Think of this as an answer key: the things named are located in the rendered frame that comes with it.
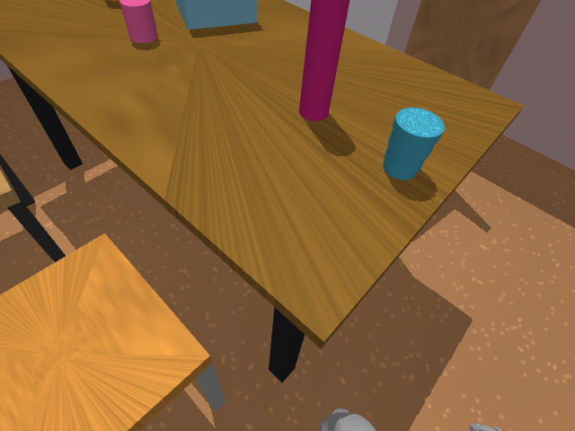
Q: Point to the table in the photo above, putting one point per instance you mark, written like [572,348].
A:
[207,122]

